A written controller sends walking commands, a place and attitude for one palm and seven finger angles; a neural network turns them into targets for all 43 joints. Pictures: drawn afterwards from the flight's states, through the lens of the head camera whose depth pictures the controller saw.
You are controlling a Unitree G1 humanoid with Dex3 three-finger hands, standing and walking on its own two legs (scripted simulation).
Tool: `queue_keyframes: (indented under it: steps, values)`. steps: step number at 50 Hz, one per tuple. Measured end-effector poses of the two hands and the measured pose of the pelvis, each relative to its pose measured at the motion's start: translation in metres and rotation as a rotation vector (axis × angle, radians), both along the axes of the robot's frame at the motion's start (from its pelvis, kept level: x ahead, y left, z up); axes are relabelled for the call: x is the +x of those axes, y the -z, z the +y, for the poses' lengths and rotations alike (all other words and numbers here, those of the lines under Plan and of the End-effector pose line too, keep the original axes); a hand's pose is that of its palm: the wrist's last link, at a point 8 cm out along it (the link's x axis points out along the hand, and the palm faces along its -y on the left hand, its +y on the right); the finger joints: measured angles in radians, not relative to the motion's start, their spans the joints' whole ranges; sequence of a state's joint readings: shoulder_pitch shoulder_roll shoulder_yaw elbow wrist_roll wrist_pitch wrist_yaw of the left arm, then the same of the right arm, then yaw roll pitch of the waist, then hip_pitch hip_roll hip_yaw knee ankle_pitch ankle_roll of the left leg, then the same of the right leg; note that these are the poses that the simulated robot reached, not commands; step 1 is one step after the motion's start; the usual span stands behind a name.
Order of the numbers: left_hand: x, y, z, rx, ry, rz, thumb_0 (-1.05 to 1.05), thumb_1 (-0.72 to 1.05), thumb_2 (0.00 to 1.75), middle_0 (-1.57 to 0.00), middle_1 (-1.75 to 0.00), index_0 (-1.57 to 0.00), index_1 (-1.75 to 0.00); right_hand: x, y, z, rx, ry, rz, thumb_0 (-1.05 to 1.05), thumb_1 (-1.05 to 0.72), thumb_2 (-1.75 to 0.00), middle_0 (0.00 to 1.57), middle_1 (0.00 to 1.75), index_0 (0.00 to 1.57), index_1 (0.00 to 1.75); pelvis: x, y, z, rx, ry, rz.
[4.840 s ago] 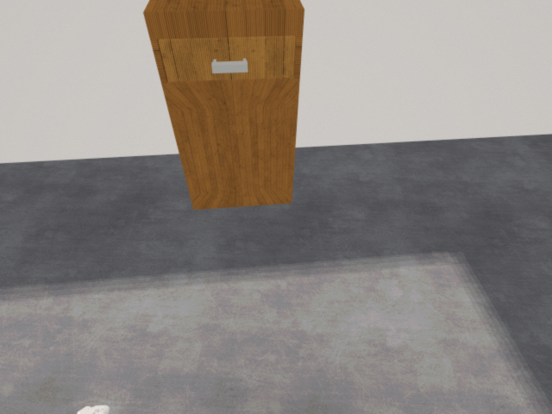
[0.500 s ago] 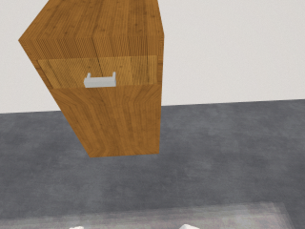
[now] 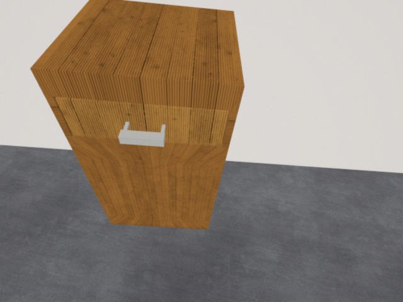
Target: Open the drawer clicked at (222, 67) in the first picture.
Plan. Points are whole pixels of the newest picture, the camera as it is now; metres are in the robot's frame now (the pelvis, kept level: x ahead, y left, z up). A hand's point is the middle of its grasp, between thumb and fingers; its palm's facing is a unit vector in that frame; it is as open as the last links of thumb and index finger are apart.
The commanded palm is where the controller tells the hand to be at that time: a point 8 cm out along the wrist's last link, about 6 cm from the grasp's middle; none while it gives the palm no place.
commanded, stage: come to a stop and stand still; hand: left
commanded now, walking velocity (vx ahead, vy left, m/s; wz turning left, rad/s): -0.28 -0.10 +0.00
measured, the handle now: (143, 132) +0.52 +0.21 -0.03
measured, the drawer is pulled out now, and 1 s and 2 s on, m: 0.00 0.00 0.00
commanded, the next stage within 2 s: look again from close up in 1.42 s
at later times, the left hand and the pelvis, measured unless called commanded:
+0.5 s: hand out of the picture +0.01 +0.11 -0.15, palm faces +0.06 -0.96 -0.26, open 7.3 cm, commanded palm none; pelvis -0.03 -0.07 +0.01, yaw +0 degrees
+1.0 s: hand out of the picture -0.03 +0.14 -0.18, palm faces +0.05 -0.98 -0.18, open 7.4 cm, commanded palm none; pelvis -0.03 -0.03 +0.00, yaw +0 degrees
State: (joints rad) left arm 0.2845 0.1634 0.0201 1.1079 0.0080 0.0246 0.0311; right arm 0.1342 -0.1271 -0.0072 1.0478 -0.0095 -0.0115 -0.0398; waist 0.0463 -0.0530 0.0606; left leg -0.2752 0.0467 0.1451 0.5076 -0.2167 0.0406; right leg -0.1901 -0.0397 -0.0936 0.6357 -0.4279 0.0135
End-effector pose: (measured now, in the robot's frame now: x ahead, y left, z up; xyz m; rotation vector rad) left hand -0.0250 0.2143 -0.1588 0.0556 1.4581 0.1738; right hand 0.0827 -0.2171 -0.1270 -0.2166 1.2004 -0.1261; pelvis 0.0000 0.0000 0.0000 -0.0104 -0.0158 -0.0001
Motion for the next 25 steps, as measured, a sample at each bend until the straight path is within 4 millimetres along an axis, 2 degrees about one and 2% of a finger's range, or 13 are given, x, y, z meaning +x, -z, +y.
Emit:
queue_keyframes:
  steps: [4, 10, 14, 16, 21, 25]
  values:
    - [0.005, -0.01, 0.005, 0.035, 0.028, 0.019, 0.0, 0.91, 0.9, -0.2, -0.3, -0.2, -0.3, 0.004, 0.002, -0.003, 0.019, 0.037, -0.013, 0.0, -0.92, -0.9, 0.2, 0.3, 0.21, 0.3, -0.008, -0.003, -0.005, -0.007, 0.017, 0.011]
    - [0.026, -0.021, 0.008, 0.122, 0.046, -0.067, 0.0, 0.91, 0.9, -0.2, -0.3, -0.2, -0.3, -0.017, 0.011, -0.038, 0.025, 0.056, 0.01, 0.0, -0.92, -0.9, 0.2, 0.3, 0.21, 0.3, -0.023, 0.0, -0.028, 0.0, 0.021, 0.012]
    - [0.034, -0.023, -0.007, 0.178, 0.07, -0.159, 0.0, 0.91, 0.9, -0.2, -0.3, -0.2, -0.3, -0.037, 0.029, -0.069, 0.053, 0.072, 0.028, 0.0, -0.91, -0.9, 0.2, 0.3, 0.21, 0.3, -0.029, 0.012, -0.053, 0.041, 0.014, 0.007]
    - [0.031, -0.028, -0.02, 0.179, 0.074, -0.169, 0.0, 0.91, 0.9, -0.2, -0.3, -0.2, -0.3, -0.048, 0.033, -0.08, 0.066, 0.077, 0.051, 0.0, -0.91, -0.9, 0.2, 0.3, 0.2, 0.3, -0.031, 0.011, -0.06, 0.032, 0.004, -0.005]
    - [0.026, -0.041, -0.048, 0.143, 0.076, -0.171, 0.0, 0.91, 0.9, -0.2, -0.3, -0.2, -0.3, -0.073, 0.024, -0.097, 0.073, 0.085, 0.101, 0.01, -0.91, -0.9, 0.2, 0.3, 0.2, 0.3, -0.031, -0.004, -0.071, 0.049, 0.009, 0.0]
    - [0.023, -0.043, -0.054, 0.131, 0.06, -0.171, 0.01, 0.91, 0.89, -0.21, -0.3, -0.2, -0.3, -0.09, 0.018, -0.104, 0.056, 0.081, 0.143, 0.01, -0.91, -0.9, 0.2, 0.3, 0.2, 0.3, -0.031, -0.008, -0.073, 0.057, -0.003, 0.011]
